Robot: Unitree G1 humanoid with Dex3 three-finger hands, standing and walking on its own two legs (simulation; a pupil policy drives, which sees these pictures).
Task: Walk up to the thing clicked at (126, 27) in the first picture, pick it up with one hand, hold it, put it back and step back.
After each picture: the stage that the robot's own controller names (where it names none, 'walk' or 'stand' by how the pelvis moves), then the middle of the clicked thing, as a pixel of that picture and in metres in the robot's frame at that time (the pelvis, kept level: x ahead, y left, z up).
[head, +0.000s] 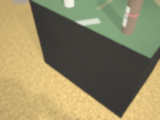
stand; (132, 11) +0.78 -0.23 +0.07
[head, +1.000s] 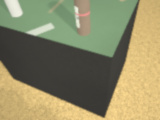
walk; (82, 10) +0.71 +0.05 +0.10
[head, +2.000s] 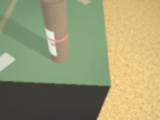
rise first; (57, 32) +0.47 +0.11 +0.12
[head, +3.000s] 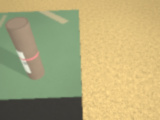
stand; (28, 52) +0.46 +0.23 +0.09
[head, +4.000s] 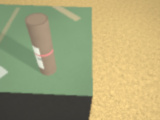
stand; (43, 48) +0.47 +0.18 +0.08
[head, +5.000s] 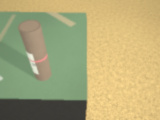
stand; (37, 54) +0.46 +0.20 +0.07
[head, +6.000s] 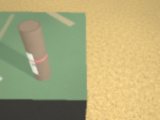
stand; (37, 54) +0.46 +0.20 +0.07
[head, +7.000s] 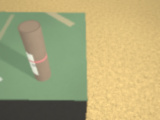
stand; (37, 54) +0.46 +0.20 +0.07
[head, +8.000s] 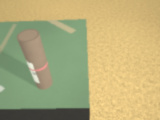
rise first; (37, 62) +0.43 +0.21 +0.08
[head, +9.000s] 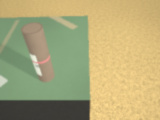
go down; (40, 55) +0.46 +0.21 +0.08
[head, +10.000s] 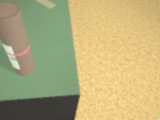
go down; (17, 45) +0.45 +0.20 +0.10
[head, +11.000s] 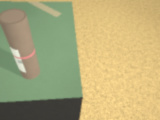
approach; (23, 49) +0.45 +0.20 +0.10
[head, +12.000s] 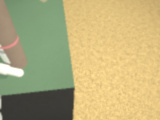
close in; (4, 37) +0.45 +0.22 +0.14
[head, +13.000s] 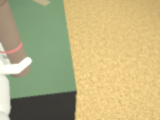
lift; (8, 42) +0.44 +0.21 +0.13
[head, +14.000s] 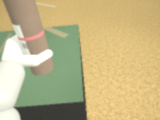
lift; (30, 31) +0.36 +0.15 +0.29
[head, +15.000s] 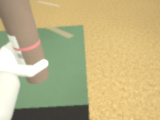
hold; (25, 40) +0.34 +0.16 +0.28
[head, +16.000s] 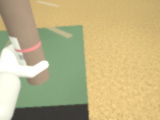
hold; (26, 42) +0.34 +0.17 +0.26
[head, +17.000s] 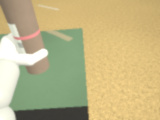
crouch; (25, 30) +0.36 +0.16 +0.30
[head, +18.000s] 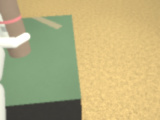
crouch; (7, 15) +0.45 +0.21 +0.27
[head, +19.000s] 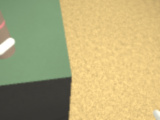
lower; out of the picture +0.49 +0.23 +0.15
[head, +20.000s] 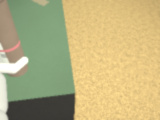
lower; (6, 41) +0.44 +0.22 +0.14
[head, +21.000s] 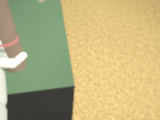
lower; (5, 36) +0.46 +0.22 +0.14
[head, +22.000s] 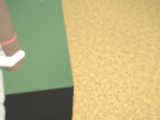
lower; (2, 34) +0.46 +0.22 +0.14
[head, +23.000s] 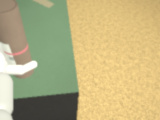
open; (15, 44) +0.43 +0.20 +0.13
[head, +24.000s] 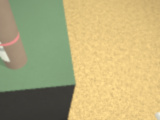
sink last; (4, 33) +0.44 +0.21 +0.14
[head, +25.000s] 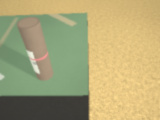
sink last; (38, 52) +0.45 +0.21 +0.12
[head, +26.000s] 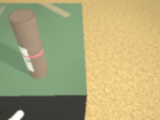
stand; (31, 48) +0.43 +0.20 +0.12
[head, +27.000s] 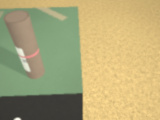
stand; (27, 49) +0.45 +0.21 +0.13
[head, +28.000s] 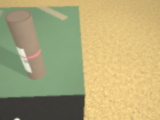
stand; (29, 49) +0.44 +0.20 +0.13
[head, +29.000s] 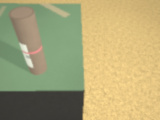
stand; (31, 45) +0.46 +0.21 +0.12
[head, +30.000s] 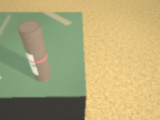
walk; (37, 54) +0.46 +0.20 +0.08
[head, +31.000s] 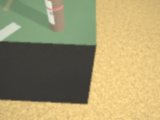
walk; (54, 3) +0.66 +0.14 +0.10
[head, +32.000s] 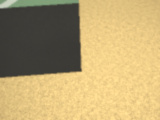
walk; out of the picture +0.99 +0.26 +0.10
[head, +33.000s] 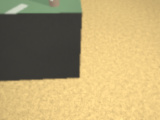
stand; out of the picture +1.04 +0.23 +0.08
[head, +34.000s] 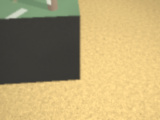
stand; out of the picture +1.05 +0.22 +0.07
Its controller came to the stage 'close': yes
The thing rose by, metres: 0.21
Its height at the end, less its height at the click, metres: +0.00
